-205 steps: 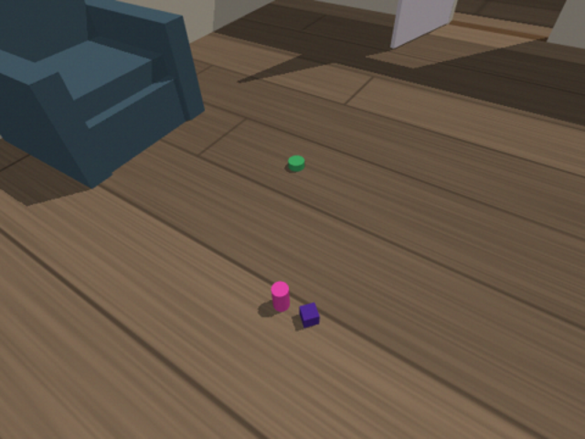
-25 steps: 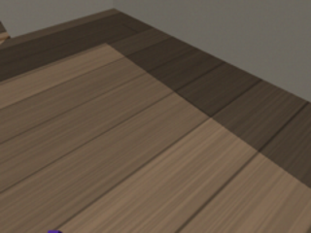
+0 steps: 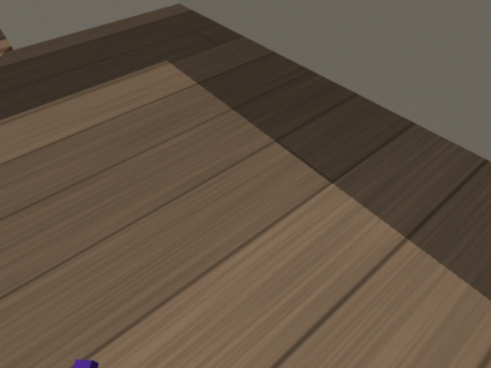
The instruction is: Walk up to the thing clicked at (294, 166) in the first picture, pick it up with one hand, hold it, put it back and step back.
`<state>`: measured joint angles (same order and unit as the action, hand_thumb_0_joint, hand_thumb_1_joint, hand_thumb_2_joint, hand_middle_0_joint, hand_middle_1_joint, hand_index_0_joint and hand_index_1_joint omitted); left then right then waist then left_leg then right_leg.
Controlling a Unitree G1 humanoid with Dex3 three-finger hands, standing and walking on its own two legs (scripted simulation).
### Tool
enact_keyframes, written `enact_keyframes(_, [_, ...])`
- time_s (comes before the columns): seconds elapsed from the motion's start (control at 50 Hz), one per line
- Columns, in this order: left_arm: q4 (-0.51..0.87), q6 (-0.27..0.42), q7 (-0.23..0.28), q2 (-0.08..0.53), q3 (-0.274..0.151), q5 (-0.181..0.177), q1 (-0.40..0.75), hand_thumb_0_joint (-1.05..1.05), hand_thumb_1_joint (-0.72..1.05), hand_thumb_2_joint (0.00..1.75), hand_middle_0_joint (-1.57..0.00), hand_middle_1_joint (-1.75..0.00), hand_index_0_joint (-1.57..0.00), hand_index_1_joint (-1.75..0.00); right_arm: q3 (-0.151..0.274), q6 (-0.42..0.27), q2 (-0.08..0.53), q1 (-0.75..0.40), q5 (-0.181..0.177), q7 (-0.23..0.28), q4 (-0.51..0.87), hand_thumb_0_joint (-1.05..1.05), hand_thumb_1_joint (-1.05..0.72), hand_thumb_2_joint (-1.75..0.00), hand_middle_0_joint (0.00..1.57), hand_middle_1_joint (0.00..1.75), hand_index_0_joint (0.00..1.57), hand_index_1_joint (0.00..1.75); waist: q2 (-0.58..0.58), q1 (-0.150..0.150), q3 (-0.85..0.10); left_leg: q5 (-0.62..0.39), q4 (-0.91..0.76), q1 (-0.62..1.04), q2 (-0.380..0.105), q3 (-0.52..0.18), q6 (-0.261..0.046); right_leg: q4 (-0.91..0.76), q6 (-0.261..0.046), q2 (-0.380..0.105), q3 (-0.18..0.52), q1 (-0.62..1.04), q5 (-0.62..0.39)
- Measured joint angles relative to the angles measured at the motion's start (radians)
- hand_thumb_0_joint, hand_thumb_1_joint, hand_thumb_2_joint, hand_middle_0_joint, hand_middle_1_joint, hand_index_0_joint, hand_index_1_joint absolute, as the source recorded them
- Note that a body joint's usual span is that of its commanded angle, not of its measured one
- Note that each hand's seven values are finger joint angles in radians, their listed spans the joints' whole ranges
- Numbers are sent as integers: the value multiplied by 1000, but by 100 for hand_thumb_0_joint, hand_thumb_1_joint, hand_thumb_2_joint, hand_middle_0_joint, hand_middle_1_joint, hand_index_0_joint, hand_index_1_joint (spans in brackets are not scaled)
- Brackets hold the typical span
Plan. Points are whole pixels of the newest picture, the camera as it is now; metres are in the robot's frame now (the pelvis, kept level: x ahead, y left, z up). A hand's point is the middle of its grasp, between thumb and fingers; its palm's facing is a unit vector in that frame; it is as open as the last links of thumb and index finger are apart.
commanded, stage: stand
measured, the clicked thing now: out of the picture +0.51 +1.49 -0.76
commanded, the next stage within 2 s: none
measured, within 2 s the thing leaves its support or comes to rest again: neither
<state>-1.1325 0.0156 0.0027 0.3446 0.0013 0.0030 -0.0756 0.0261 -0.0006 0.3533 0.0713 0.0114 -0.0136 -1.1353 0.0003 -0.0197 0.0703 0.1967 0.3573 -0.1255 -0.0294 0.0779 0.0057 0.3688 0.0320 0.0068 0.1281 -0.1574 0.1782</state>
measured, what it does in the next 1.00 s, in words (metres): stands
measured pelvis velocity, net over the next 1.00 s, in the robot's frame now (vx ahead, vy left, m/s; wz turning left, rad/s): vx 0.01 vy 0.00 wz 0.04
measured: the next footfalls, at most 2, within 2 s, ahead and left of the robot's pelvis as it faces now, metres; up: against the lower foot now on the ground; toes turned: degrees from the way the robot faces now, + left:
none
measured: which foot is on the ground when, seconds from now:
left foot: down 0.00-1.00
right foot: down 0.00-1.00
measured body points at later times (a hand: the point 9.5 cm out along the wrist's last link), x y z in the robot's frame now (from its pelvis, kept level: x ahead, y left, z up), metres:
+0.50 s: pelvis +0.00 +0.00 +0.00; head +0.01 +0.00 +0.45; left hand +0.07 +0.30 -0.13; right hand +0.09 -0.30 -0.13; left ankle +0.00 +0.12 -0.75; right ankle +0.02 -0.14 -0.75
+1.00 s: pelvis +0.01 +0.00 +0.00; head +0.01 +0.00 +0.45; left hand +0.08 +0.31 -0.13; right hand +0.10 -0.30 -0.13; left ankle +0.00 +0.12 -0.75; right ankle +0.02 -0.14 -0.75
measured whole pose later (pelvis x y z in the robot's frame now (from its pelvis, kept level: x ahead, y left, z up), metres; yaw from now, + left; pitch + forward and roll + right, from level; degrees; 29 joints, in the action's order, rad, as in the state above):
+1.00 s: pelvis +0.01 +0.00 +0.00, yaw +2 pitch -2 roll +0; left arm -1.12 0.01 0.00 0.35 0.00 0.00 -0.11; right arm 0.02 0.00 0.35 0.09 0.01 -0.01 -1.13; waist 0.00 -0.01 0.04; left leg 0.19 0.34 -0.11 -0.01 0.04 0.00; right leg 0.32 0.04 -0.01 0.09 -0.11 0.17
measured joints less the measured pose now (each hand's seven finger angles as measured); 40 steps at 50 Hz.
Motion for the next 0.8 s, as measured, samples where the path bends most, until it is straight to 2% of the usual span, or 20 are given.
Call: enact_keyframes(0.8, [1,-5,-2,1,1,2,-44,1,91,90,-21,-30,-20,-30,-5,-2,-2,24,-1,2,-9,0,-91,-90,20,30,21,30,3,8,-14,-8,-21,6,11,-37,-3,-47,2,-14,-38,33,-7])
